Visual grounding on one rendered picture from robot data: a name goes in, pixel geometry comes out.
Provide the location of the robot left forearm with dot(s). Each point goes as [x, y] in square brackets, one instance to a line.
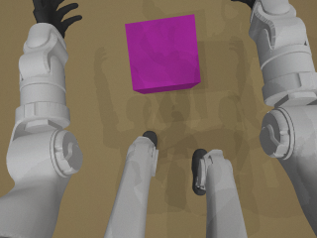
[41, 84]

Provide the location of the robot foot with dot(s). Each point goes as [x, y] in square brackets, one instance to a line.
[152, 136]
[197, 156]

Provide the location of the robot right forearm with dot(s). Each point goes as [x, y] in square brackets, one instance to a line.
[284, 54]

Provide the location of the left robot hand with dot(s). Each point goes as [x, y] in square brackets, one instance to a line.
[45, 12]

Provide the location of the carton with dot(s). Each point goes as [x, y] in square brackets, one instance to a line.
[163, 54]

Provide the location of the robot right upper arm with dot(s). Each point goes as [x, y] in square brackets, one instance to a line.
[289, 133]

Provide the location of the robot left upper arm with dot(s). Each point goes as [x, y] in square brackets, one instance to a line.
[41, 166]

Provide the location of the right robot hand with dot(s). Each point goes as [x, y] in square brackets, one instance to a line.
[250, 3]

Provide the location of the right robot foot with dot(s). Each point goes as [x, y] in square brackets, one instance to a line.
[197, 156]

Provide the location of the left robot foot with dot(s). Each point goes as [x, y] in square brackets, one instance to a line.
[152, 136]

